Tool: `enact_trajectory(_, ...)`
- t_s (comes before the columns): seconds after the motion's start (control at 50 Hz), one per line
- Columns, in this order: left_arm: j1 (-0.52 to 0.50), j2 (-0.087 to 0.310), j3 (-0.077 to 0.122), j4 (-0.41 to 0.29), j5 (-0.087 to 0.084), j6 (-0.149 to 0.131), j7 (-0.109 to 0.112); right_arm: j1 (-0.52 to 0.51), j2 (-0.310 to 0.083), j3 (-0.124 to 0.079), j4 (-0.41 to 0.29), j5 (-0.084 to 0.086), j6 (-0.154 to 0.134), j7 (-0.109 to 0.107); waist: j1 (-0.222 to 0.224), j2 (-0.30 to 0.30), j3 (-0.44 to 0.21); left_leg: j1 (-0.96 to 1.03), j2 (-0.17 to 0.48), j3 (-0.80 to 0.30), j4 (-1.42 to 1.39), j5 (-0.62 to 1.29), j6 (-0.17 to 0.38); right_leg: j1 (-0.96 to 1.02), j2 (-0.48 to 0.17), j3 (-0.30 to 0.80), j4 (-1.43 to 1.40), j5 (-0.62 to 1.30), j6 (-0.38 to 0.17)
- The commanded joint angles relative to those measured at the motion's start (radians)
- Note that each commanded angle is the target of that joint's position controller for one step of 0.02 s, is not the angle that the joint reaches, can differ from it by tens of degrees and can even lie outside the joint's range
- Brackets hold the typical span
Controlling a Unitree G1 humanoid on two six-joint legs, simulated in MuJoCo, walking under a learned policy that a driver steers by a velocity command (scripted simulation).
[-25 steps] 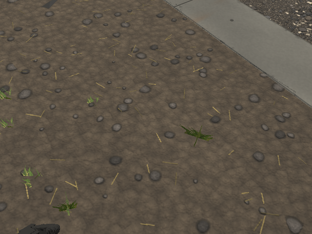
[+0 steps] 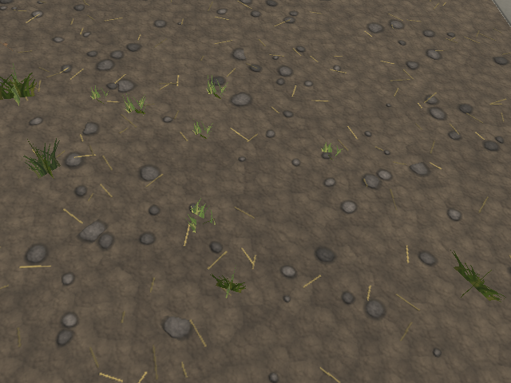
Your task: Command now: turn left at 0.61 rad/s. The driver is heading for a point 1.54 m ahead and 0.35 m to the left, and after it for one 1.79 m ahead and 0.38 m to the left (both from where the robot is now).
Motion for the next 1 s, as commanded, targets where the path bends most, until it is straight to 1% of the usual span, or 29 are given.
enact_trajectory(0.02,-0.106,0.093,0.019,-0.113,0.005,-0.013,0.01,0.099,-0.225,-0.061,-0.058,-0.049,-0.053,-0.008,-0.089,0.227,-0.188,0.27,0.328,-0.432,-0.275,0.537,0.31,-0.351,0.079,0.18,0.476,-0.212,0.011)
enact_trajectory(0.04,-0.092,0.089,0.02,-0.103,-0.008,-0.009,0.017,0.05,-0.193,-0.047,-0.045,-0.039,-0.067,-0.01,-0.054,0.202,-0.159,0.235,0.271,-0.351,-0.276,0.463,0.248,-0.347,0.071,0.198,0.464,-0.117,-0.01)
enact_trajectory(0.06,-0.058,0.088,0.023,-0.073,0.0,-0.004,0.027,-0.001,-0.152,-0.035,-0.047,-0.02,-0.07,-0.015,-0.03,0.161,-0.161,0.232,0.226,-0.303,-0.266,0.417,0.198,-0.334,0.062,0.206,0.452,-0.046,-0.01)
enact_trajectory(0.08,-0.024,0.092,0.025,-0.059,0.009,0.001,0.03,-0.037,-0.128,-0.021,-0.047,-0.009,-0.07,-0.02,-0.011,0.176,-0.16,0.207,0.205,-0.266,-0.262,0.468,0.186,-0.302,0.072,0.196,0.467,0.015,0.001)
enact_trajectory(0.14,0.018,0.08,0.018,-0.041,-0.002,0.002,0.022,-0.046,-0.095,0.002,-0.036,-0.022,-0.076,-0.029,0.005,0.164,-0.181,0.191,0.176,-0.216,-0.266,0.531,0.19,-0.215,0.089,0.194,0.452,0.098,0.018)
enact_trajectory(0.2,-0.007,0.041,-0.003,-0.046,-0.003,0.005,0.016,-0.044,-0.088,0.008,-0.014,-0.023,-0.075,-0.031,-0.012,0.164,-0.158,0.212,0.166,-0.217,-0.26,0.473,0.186,-0.165,0.077,0.203,0.24,0.109,0.023)
enact_trajectory(0.26,-0.014,0.04,-0.012,-0.049,-0.003,0.007,0.007,-0.043,-0.102,0.006,0.006,-0.027,-0.069,-0.022,-0.031,0.18,-0.134,0.164,0.175,-0.246,-0.253,0.416,0.207,-0.058,0.081,0.191,0.093,0.049,0.016)
enact_trajectory(0.34,0.025,0.031,-0.018,-0.035,-0.005,-0.002,0.002,-0.063,-0.073,0.021,0.041,-0.013,-0.068,-0.008,-0.009,0.158,-0.108,0.116,0.158,-0.284,-0.208,0.4,0.195,0.082,0.1,0.171,-0.147,0.107,-0.013)
enact_trajectory(0.36,0.049,0.021,-0.025,-0.025,0.005,-0.009,-0.002,-0.057,-0.054,0.028,0.055,-0.006,-0.07,-0.008,0.015,0.131,-0.107,0.089,0.132,-0.274,-0.197,0.361,0.157,0.169,0.098,0.174,-0.294,0.273,-0.028)
enact_trajectory(0.38,0.065,0.05,-0.024,-0.024,0.022,-0.016,0.0,-0.025,-0.027,0.037,0.066,-0.017,-0.078,-0.009,0.002,0.079,-0.136,0.059,0.084,-0.256,-0.173,0.269,0.1,0.267,0.044,0.242,-0.318,0.451,-0.046)
enact_trajectory(0.4,0.056,0.13,-0.009,-0.031,0.025,-0.019,0.005,0.035,-0.032,0.033,0.075,-0.035,-0.088,-0.004,-0.058,-0.064,-0.15,0.022,0.001,-0.189,-0.124,0.146,0.05,0.31,-0.039,0.299,-0.265,0.626,-0.09)
enact_trajectory(0.42,0.017,0.089,-0.017,-0.02,0.014,-0.02,0.0,0.038,-0.017,0.034,0.087,-0.038,-0.09,-0.006,-0.07,-0.143,-0.162,0.091,-0.036,-0.133,-0.152,0.083,0.007,0.211,-0.043,0.307,-0.273,0.467,-0.142)
enact_trajectory(0.44,-0.006,0.043,-0.028,-0.029,0.009,-0.025,-0.007,-0.021,-0.05,0.029,0.093,-0.039,-0.085,-0.009,-0.036,-0.101,-0.127,0.121,-0.034,-0.131,-0.155,0.103,-0.009,0.161,-0.007,0.291,-0.289,0.34,-0.133)
enact_trajectory(0.52,0.019,0.038,-0.037,-0.007,0.012,-0.049,-0.006,-0.051,-0.032,0.024,0.106,-0.027,-0.058,-0.017,-0.014,-0.055,-0.106,0.138,-0.024,-0.145,-0.155,0.195,0.011,0.147,0.036,0.24,-0.281,0.279,-0.085)
enact_trajectory(0.54,0.058,0.044,-0.034,0.009,0.007,-0.045,-0.002,-0.021,-0.026,0.023,0.125,-0.021,-0.055,-0.018,-0.007,-0.053,-0.141,0.133,-0.056,-0.108,-0.13,0.02,0.019,0.169,0.05,0.231,-0.29,0.084,-0.096)
enact_trajectory(0.56,0.103,0.077,-0.022,0.023,-0.007,-0.039,0.001,-0.001,-0.037,0.015,0.133,-0.012,-0.058,-0.015,0.005,-0.063,-0.107,0.056,-0.082,-0.077,-0.087,-0.202,0.029,0.161,0.039,0.271,-0.318,-0.211,-0.129)
enact_trajectory(0.58,0.148,0.102,-0.016,0.031,-0.017,-0.037,0.007,-0.022,-0.045,0.01,0.12,-0.005,-0.069,-0.009,0.022,-0.083,-0.037,-0.071,-0.081,-0.062,-0.027,-0.309,0.034,0.158,-0.024,0.379,-0.384,-0.435,-0.179)
enact_trajectory(0.62,0.178,0.158,0.001,0.04,-0.03,-0.051,0.018,-0.077,-0.013,0.014,0.091,0.028,-0.112,0.003,0.027,-0.187,0.076,-0.202,-0.044,0.0,0.153,-0.153,0.036,0.147,-0.235,0.674,-0.572,-0.569,-0.3)
enact_trajectory(0.66,0.172,0.14,-0.001,0.03,-0.024,-0.074,0.022,-0.1,-0.029,0.006,0.083,0.026,-0.143,0.01,0.03,-0.143,0.074,-0.3,0.022,-0.057,0.267,-0.177,0.051,0.204,-0.27,0.699,-0.607,-0.417,-0.307)
enact_trajectory(0.7,0.123,0.124,-0.006,0.01,-0.039,-0.083,0.01,-0.063,-0.01,0.013,0.096,0.027,-0.161,0.02,0.002,-0.114,0.027,-0.23,0.037,-0.033,0.148,-0.146,0.06,0.216,-0.203,0.552,-0.593,-0.265,-0.258)
enact_trajectory(0.76,0.07,0.134,-0.003,-0.003,-0.045,-0.077,-0.005,0.053,0.001,0.011,0.165,0.013,-0.172,0.029,-0.061,-0.091,-0.031,0.101,-0.047,0.097,-0.083,0.065,0.025,0.086,-0.071,0.327,-0.504,-0.145,-0.222)
enact_trajectory(0.8,0.059,0.089,-0.019,-0.017,-0.034,-0.079,-0.011,0.223,-0.019,-0.002,0.232,0.011,-0.17,0.021,-0.129,-0.029,-0.067,0.354,-0.092,0.134,-0.109,0.095,0.013,-0.073,-0.027,0.26,-0.331,-0.103,-0.207)
enact_trajectory(0.82,0.01,0.018,-0.043,-0.042,-0.019,-0.089,-0.017,0.374,-0.07,-0.02,0.262,0.015,-0.174,0.013,-0.205,0.088,-0.096,0.518,0.025,-0.051,-0.183,-0.013,0.059,-0.223,0.036,0.184,-0.027,0.016,-0.161)
enact_trajectory(0.84,-0.014,-0.076,-0.072,-0.115,-0.015,-0.113,-0.014,0.455,-0.201,-0.039,0.245,-0.002,-0.186,0.012,-0.199,0.339,-0.132,0.635,0.278,-0.562,-0.337,-0.251,0.194,-0.481,0.145,0.165,0.383,-0.1,-0.111)
enact_trajectory(0.86,-0.018,-0.031,-0.066,-0.143,-0.069,-0.132,-0.013,0.409,-0.167,-0.028,0.223,-0.007,-0.202,0.024,-0.168,0.23,-0.129,0.622,0.38,-0.843,-0.437,-0.554,0.307,-0.67,0.127,0.283,0.558,-0.082,-0.13)
enact_trajectory(0.88,-0.05,0.008,-0.06,-0.151,-0.085,-0.141,-0.017,0.339,-0.129,-0.012,0.208,-0.006,-0.21,0.025,-0.141,0.138,-0.033,0.592,0.383,-0.766,-0.435,-0.534,0.289,-0.788,0.063,0.297,0.626,0.007,-0.147)
enact_trajectory(0.92,-0.013,0.008,-0.062,-0.13,-0.036,-0.142,-0.028,0.283,-0.07,0.017,0.195,-0.012,-0.201,0.029,-0.09,0.083,-0.021,0.47,0.293,-0.541,-0.419,-0.345,0.226,-0.71,0.005,0.275,0.581,0.128,-0.143)
enact_trajectory(0.96,-0.002,0.012,-0.055,-0.126,-0.033,-0.125,-0.048,0.255,-0.021,0.04,0.194,-0.017,-0.193,0.027,-0.05,0.112,0.028,0.333,0.225,-0.406,-0.47,-0.233,0.193,-0.621,-0.016,0.26,0.495,0.219,-0.114)
enact_trajectory(1.0,-0.028,0.002,-0.057,-0.136,-0.03,-0.111,-0.052,0.269,-0.034,0.04,0.201,-0.011,-0.193,0.015,-0.048,0.094,0.06,0.288,0.2,-0.313,-0.518,-0.104,0.196,-0.617,-0.002,0.228,0.43,0.312,-0.079)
